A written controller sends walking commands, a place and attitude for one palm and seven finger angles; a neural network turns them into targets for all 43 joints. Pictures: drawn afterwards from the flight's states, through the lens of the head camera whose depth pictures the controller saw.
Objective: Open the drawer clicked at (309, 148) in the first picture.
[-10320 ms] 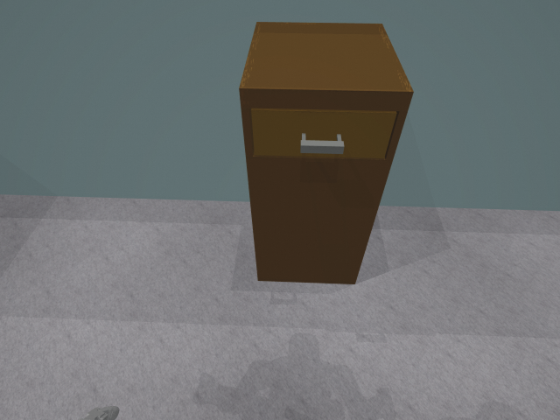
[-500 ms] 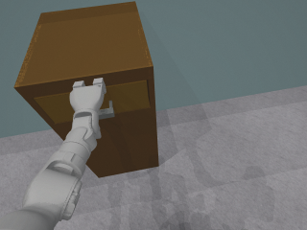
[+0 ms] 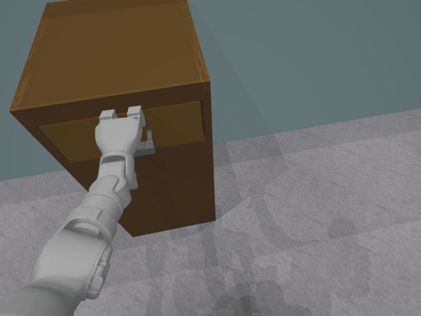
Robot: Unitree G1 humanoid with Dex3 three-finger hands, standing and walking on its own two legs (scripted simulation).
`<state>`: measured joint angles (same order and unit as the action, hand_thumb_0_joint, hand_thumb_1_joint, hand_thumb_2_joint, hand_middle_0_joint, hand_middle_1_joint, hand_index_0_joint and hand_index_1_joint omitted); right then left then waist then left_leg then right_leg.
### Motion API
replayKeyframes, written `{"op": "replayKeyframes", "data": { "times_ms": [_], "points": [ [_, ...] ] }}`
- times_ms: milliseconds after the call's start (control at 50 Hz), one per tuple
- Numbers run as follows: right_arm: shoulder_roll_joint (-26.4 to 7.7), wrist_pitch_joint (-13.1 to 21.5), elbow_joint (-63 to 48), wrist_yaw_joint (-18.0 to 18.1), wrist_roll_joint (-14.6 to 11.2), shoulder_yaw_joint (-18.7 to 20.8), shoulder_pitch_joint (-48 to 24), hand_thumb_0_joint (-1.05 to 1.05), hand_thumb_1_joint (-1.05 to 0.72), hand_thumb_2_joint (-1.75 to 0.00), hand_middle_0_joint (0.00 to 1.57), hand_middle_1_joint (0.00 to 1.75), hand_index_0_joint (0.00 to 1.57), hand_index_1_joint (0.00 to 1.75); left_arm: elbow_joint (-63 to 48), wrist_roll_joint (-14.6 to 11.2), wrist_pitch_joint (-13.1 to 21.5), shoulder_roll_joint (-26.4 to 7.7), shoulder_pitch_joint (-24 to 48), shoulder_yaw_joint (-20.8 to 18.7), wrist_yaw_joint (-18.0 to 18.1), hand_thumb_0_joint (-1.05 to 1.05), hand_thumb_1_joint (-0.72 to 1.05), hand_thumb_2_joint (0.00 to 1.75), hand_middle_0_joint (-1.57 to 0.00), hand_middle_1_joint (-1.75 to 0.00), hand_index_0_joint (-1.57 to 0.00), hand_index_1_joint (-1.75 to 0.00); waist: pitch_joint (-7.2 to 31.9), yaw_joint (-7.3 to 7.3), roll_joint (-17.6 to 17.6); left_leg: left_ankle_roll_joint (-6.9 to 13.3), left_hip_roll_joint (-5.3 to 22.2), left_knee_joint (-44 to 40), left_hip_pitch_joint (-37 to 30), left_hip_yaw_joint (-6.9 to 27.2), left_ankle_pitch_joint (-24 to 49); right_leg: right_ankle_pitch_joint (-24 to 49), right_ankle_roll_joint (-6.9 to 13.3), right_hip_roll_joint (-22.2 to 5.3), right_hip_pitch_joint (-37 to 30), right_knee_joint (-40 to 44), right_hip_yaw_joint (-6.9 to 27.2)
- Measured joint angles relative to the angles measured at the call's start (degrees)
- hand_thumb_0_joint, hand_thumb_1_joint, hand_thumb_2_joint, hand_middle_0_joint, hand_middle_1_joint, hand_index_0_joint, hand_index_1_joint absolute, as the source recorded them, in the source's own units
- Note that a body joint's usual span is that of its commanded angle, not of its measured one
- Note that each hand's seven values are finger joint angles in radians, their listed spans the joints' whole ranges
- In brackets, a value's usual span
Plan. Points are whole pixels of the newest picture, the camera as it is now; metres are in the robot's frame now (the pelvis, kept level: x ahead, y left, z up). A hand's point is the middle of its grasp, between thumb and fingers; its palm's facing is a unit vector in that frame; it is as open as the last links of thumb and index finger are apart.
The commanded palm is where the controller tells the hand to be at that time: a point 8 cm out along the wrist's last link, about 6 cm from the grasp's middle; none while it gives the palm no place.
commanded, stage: lower the fingers behind the handle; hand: left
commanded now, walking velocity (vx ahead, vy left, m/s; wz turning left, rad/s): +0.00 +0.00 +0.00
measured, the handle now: (131, 143) +0.50 +0.19 -0.02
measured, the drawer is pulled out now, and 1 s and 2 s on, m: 0.00 0.00 0.00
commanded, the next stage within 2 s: close the thumb around the handle in 1.18 s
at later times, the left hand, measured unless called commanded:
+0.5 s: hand (128, 160) +0.45 +0.19 -0.02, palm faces +0.02 +0.00 -1.00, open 13.8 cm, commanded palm +0.43 +0.18 +0.03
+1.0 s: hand (133, 165) +0.45 +0.18 -0.05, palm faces -0.01 -0.01 -1.00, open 13.8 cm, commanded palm +0.43 +0.18 +0.01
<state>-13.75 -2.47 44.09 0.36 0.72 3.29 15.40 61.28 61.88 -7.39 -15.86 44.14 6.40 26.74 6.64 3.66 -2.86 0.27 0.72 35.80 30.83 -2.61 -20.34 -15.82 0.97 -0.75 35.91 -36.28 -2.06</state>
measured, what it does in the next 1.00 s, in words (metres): stands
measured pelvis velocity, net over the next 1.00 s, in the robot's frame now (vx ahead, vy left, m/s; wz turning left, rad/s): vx -0.01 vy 0.01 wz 0.00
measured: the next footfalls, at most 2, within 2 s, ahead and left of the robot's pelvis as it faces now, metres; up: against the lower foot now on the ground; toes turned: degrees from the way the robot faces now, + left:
none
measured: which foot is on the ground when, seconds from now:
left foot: down 0.00-1.00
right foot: down 0.00-1.00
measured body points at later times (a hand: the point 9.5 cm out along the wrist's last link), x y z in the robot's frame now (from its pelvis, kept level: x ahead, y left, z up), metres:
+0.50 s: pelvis -0.01 +0.01 -0.02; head +0.08 +0.00 +0.42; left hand +0.44 +0.18 +0.03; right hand +0.02 -0.25 -0.16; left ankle -0.04 +0.12 -0.72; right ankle +0.01 -0.11 -0.72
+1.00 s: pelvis -0.01 +0.01 -0.03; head +0.09 +0.00 +0.41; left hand +0.45 +0.18 +0.01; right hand +0.02 -0.25 -0.17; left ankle -0.04 +0.12 -0.72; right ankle +0.01 -0.11 -0.72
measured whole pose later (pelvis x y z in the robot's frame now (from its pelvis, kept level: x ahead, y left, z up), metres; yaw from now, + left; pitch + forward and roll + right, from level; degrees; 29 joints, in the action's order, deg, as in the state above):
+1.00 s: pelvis -0.01 +0.01 -0.03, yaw +0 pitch +22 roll +0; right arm -13.5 -0.4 44.0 -1.4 2.6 4.0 16.9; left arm 65.2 62.8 -6.9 -16.4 45.1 4.5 31.6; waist 9.3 5.9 -3.2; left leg 1.0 1.0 49.7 46.0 -2.4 -25.4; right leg -19.4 0.4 -0.9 50.1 -47.8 -2.0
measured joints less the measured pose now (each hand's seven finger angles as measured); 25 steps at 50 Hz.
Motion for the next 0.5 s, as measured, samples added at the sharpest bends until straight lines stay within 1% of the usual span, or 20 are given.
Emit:
{"op": "replayKeyframes", "data": {
  "times_ms": [100,180,220,280,340,380,440,500],
  "points": [
    [0.08,-0.25,0.25,-0.30,-0.04,-0.16,0.37,0.01,-0.90,-0.90,0.20,0.30,0.20,0.30,1.51,-0.39,-1.15,0.41,1.05,0.15,0.63,0.00,-0.49,0.30,-0.34,-1.25,-0.32,-1.22,0.60,0.29,0.03,0.25,-0.11,0.84,1.01,-0.26,-0.20,0.03,-0.21,-0.11,1.00,-0.61,0.29],
    [0.16,-0.23,-0.10,-0.43,-0.19,-0.51,0.35,0.01,-0.90,-0.90,0.20,0.30,0.20,0.30,3.71,-0.84,-2.03,0.35,1.44,0.11,-0.30,0.00,-0.49,0.30,-0.33,-1.23,-0.32,-1.22,0.75,0.80,0.27,0.43,-0.12,1.43,1.64,-0.68,-0.33,0.13,-0.37,-0.09,1.74,-1.09,0.71],
    [0.21,0.00,-0.52,-0.36,-0.18,-0.62,0.34,0.01,-0.90,-0.90,0.20,0.30,0.20,0.30,4.17,-0.86,-1.61,0.09,1.15,-0.35,-0.75,0.00,-0.49,0.30,-0.33,-1.22,-0.32,-1.22,0.56,1.15,0.46,0.52,-0.10,1.89,2.20,-0.82,-0.42,0.16,-0.43,-0.08,2.31,-1.44,0.87],
    [0.26,0.63,-1.12,-0.22,0.13,-0.40,0.67,0.01,-0.90,-0.90,0.20,0.30,0.20,0.30,3.49,-0.43,0.16,-0.37,0.24,-0.79,-0.70,0.00,-0.49,0.30,-0.33,-1.21,-0.32,-1.21,0.37,1.45,0.66,0.63,-0.10,3.01,3.63,-0.85,-0.70,0.08,-0.50,-0.11,3.61,-2.26,0.91],
    [0.26,1.24,-1.03,-0.26,0.72,0.02,1.14,0.01,-0.90,-0.90,0.20,0.30,0.20,0.30,2.09,0.52,2.17,-0.78,-0.43,-1.81,0.83,0.00,-0.49,0.30,-0.32,-1.21,-0.32,-1.22,0.59,1.43,0.78,0.71,-0.13,4.68,5.60,-0.66,-1.24,-0.32,-0.57,-0.22,5.34,-3.57,0.74],
    [0.23,1.48,-0.58,-0.49,1.12,0.31,1.37,0.01,-0.90,-0.90,0.20,0.30,0.20,0.30,1.84,1.23,2.80,-1.10,-0.44,-1.93,2.21,0.00,-0.49,0.30,-0.32,-1.20,-0.32,-1.22,1.02,1.41,0.75,0.74,-0.14,5.95,7.02,-0.45,-1.72,-0.72,-0.60,-0.30,6.58,-4.58,0.56],
    [0.17,1.65,0.25,-1.16,1.42,0.74,1.51,0.01,-0.90,-0.90,0.20,0.30,0.20,0.30,2.62,1.61,2.08,-0.96,0.25,-1.26,4.08,0.00,-0.49,0.30,-0.33,-1.21,-0.32,-1.22,1.54,1.35,0.44,0.80,-0.18,7.67,8.80,-0.10,-2.40,-1.27,-0.65,-0.41,8.03,-5.85,0.24],
    [0.21,1.45,0.94,-1.74,1.37,0.74,1.27,0.01,-0.90,-0.90,0.20,0.30,0.20,0.30,3.80,0.85,0.36,-0.09,1.32,-0.53,5.16,0.00,-0.49,0.30,-0.33,-1.21,-0.32,-1.21,1.69,1.38,0.15,0.89,-0.19,8.61,9.71,0.03,-2.80,-1.54,-0.74,-0.45,8.78,-6.50,0.13]
  ]
}}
